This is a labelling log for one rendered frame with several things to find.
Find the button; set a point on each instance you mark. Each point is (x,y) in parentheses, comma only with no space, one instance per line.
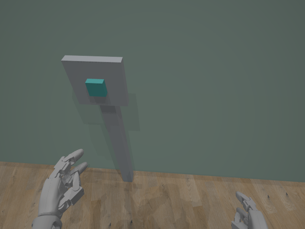
(96,87)

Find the left robot forearm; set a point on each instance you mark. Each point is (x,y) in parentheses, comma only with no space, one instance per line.
(47,222)

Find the panel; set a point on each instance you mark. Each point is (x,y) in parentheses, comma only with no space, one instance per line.
(111,69)

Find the robot left hand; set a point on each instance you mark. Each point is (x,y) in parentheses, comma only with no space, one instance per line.
(55,197)

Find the robot right hand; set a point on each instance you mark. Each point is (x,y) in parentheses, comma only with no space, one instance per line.
(254,219)

